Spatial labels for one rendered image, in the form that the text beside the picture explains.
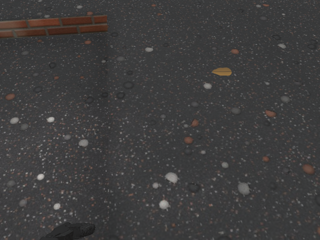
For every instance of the robot left hand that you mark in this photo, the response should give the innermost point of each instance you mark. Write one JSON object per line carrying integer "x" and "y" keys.
{"x": 68, "y": 231}

